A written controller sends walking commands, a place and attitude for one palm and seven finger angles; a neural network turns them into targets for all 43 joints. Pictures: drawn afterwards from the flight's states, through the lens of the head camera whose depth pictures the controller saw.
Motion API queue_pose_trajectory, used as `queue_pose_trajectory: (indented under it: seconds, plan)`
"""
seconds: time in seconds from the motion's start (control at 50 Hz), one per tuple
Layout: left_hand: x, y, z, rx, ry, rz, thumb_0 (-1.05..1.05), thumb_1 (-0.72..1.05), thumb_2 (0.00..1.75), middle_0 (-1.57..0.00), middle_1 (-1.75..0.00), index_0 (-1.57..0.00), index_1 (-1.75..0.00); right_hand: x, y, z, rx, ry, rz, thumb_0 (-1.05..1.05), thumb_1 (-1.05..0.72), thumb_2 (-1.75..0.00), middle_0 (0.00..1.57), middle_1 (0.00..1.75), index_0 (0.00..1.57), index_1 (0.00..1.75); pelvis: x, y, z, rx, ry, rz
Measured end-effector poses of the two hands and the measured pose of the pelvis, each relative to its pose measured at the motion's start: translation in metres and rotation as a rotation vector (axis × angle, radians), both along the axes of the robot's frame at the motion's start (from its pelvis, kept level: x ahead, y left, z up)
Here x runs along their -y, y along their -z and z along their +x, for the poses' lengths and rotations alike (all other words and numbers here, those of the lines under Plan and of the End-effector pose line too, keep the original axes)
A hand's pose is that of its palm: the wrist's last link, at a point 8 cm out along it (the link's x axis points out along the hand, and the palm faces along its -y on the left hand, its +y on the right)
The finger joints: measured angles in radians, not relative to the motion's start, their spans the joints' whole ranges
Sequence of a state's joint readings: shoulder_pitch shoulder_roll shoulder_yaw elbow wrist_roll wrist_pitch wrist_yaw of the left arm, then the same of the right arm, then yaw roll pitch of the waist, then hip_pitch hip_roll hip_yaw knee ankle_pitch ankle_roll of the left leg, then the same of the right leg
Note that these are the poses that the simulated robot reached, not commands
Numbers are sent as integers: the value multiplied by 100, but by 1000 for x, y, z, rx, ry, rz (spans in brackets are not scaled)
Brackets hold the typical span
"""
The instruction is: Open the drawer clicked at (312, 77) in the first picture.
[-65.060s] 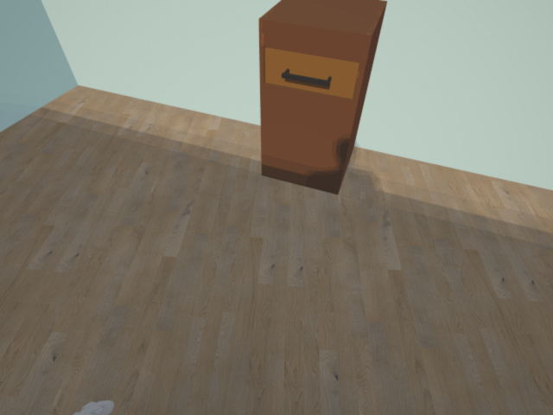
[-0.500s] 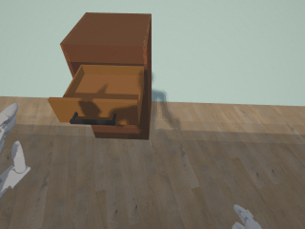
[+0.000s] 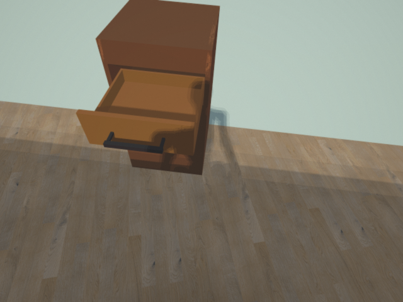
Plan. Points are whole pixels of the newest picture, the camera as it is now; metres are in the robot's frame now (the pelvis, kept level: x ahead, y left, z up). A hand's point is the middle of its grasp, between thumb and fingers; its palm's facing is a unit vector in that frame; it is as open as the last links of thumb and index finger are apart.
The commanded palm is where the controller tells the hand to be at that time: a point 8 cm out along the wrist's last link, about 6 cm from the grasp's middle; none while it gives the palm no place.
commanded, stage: let the arm hang, fingers relaxed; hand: left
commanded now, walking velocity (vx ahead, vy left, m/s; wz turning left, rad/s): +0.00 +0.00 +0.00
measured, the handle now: (135, 142) +0.61 +0.25 -0.14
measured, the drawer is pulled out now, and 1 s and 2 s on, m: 0.30 0.30 0.30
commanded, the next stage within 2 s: look to check the result in 0.78 s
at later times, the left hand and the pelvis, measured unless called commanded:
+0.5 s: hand out of the picture +0.01 +0.18 -0.16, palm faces +0.00 -0.98 -0.22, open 7.3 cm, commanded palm none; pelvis +0.00 +0.01 +0.01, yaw -1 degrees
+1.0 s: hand out of the picture +0.01 +0.17 -0.17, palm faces +0.01 -0.98 -0.19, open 7.3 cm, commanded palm none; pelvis +0.02 +0.00 +0.01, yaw -2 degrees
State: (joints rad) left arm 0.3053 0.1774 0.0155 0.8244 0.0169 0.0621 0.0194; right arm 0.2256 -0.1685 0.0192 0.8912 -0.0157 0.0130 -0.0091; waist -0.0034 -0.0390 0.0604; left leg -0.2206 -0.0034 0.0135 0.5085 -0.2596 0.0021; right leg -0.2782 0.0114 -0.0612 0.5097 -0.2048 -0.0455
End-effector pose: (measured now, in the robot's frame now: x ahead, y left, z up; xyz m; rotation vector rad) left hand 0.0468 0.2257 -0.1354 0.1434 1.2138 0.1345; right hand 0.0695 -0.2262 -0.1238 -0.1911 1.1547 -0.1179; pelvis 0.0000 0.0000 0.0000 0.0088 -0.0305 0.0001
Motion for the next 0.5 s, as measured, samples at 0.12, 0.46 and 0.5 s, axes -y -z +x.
queue_pose_trajectory:
  seconds: [0.12,0.46,0.5]
  plan:
    - [-12,1,-62,-194,-38,15,0,97,90,-20,-30,-21,-30,4,7,-55,-196,36,-13,1,-92,-90,20,30,20,29,-1,-5,-3,-10,-1,-11]
    - [-11,-4,-47,-213,-23,39,1,91,90,-20,-30,-20,-30,-31,20,-109,-328,120,82,1,-91,-90,20,29,20,29,-6,-8,3,-4,18,-2]
    - [-7,-3,-37,-188,-16,31,1,91,90,-20,-30,-20,-30,-35,21,-108,-321,125,91,1,-91,-90,20,29,20,29,-6,-8,4,-3,19,-1]
